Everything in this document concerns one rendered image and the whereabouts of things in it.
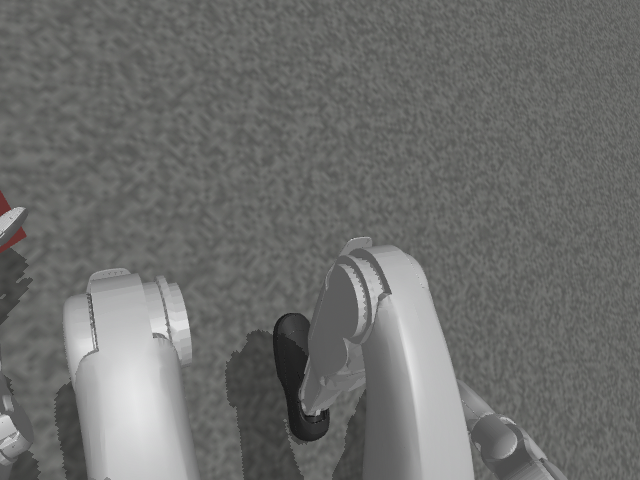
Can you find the right robot arm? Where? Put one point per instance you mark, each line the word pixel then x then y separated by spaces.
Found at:
pixel 509 452

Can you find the carton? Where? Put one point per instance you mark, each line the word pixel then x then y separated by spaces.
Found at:
pixel 19 235

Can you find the left robot arm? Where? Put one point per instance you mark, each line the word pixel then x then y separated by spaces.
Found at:
pixel 16 432

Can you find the right robot hand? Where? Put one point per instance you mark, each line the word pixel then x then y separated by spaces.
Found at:
pixel 475 408

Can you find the right robot foot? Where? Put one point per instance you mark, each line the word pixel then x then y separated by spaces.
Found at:
pixel 290 344

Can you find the left robot hand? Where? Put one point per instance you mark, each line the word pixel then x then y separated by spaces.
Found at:
pixel 10 222

